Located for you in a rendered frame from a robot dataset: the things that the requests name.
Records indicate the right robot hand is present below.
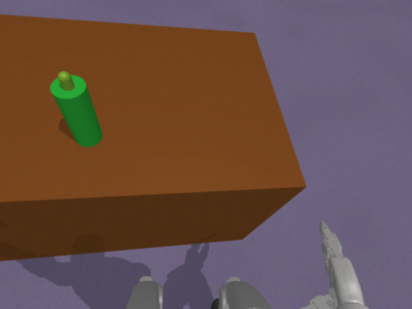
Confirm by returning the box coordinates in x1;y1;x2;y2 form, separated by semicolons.
301;221;364;309

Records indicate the bottle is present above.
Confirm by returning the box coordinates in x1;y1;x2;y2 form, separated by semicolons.
50;71;102;147

